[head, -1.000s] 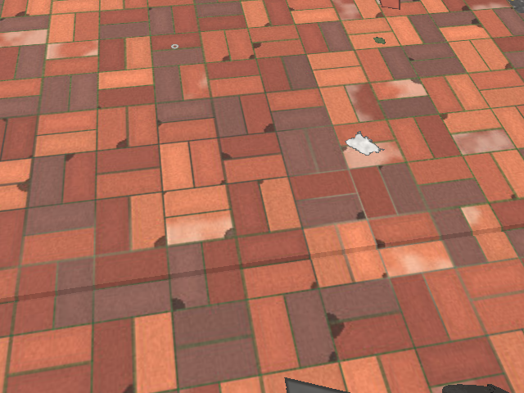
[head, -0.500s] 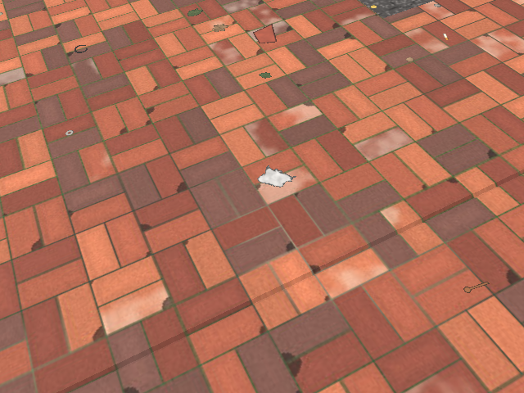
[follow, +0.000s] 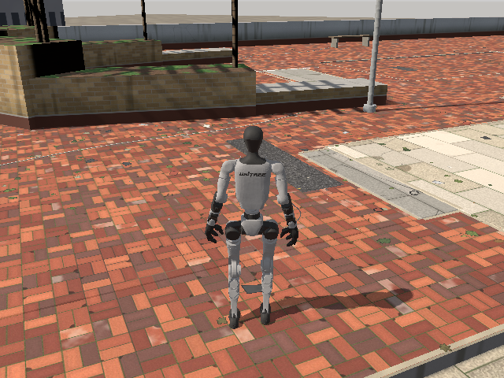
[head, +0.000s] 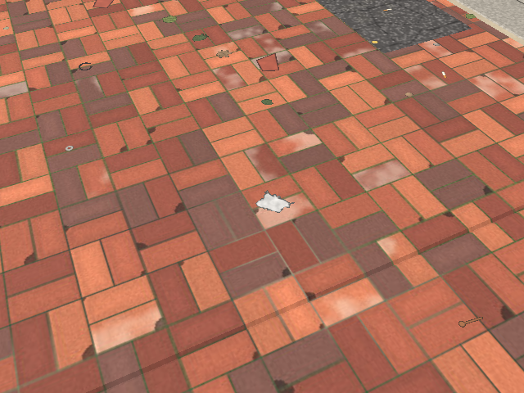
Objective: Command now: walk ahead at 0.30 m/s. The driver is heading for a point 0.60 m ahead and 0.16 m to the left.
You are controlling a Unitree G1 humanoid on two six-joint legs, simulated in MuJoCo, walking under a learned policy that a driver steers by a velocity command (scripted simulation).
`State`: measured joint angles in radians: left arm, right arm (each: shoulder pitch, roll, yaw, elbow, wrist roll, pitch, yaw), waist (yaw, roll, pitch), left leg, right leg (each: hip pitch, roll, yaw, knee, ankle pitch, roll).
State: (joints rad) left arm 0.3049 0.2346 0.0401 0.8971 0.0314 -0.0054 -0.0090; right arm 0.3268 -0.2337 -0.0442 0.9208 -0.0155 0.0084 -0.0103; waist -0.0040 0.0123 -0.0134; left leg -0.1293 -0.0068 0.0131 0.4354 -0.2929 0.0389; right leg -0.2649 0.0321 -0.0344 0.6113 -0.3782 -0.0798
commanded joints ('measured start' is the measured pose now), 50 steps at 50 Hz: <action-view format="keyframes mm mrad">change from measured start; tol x32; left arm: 1 27 37 12 -36 -7 -43 -10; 28 225 14 -3 55 -22 -90 18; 50 -297 78 -11 -152 -6 -62 1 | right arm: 1 -94 -159 -43 -51 9 -24 8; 21 -417 -28 6 -161 -14 -41 62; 27 89 -166 -63 -22 -35 -58 34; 50 160 -117 -30 5 -9 -54 -23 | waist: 1 58 101 140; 4 153 -296 101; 50 -56 91 20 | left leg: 1 -213 219 -241 -249 -370 143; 6 -629 29 -60 550 -142 67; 26 -40 -100 145 104 131 158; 28 451 334 -619 -29 -81 374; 36 -62 147 -305 -230 381 264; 50 132 78 -239 -9 962 59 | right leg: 1 89 -2 -35 -116 25 -25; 5 334 -408 717 -541 -418 -188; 25 369 -259 -92 -137 1156 -44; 29 -410 8 87 861 -73 29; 50 -184 9 -3 -55 365 52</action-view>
